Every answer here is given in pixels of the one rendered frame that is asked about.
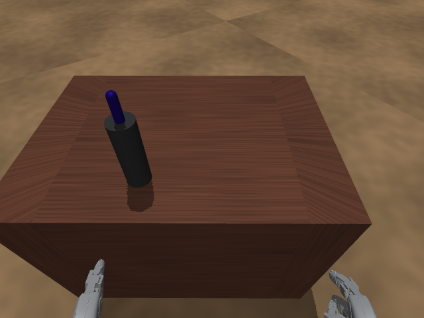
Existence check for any left robot hand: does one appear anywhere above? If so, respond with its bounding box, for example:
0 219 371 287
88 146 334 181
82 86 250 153
72 259 105 318

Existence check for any bottle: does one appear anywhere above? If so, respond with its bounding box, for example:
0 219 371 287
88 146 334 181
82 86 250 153
104 90 152 187

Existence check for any right robot hand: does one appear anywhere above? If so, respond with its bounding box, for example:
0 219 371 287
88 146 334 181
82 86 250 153
324 270 377 318

